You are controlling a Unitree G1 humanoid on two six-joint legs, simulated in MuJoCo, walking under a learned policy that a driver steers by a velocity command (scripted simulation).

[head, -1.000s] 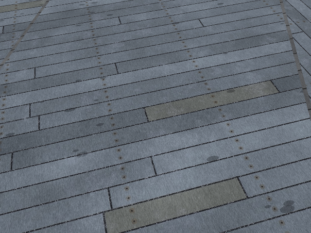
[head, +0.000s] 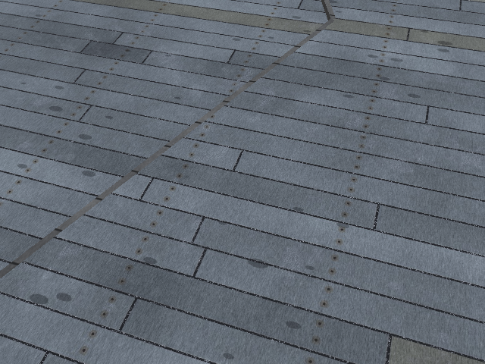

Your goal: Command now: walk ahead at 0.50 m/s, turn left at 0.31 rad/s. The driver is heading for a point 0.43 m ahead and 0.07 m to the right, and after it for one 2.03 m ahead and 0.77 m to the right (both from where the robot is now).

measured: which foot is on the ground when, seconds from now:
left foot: up 0.00-0.28, down 0.30-0.84, up 0.86-1.00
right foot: down 0.00-0.32, up 0.34-0.80, down 0.82-1.00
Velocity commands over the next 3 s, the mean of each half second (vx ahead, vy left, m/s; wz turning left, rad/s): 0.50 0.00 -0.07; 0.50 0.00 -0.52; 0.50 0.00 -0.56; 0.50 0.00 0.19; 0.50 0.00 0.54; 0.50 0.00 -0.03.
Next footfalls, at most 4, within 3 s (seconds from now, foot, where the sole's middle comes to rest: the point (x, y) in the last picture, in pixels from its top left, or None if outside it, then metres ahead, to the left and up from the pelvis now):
0.30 left None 0.29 0.13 -0.78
0.82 right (309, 344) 0.54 -0.12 -0.78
1.36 left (296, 236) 0.89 -0.11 -0.78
1.82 right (390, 227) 0.91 -0.41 -0.78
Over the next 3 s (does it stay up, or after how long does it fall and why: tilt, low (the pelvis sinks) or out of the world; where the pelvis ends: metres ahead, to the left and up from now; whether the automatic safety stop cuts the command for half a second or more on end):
stays up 1.44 -0.49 -0.02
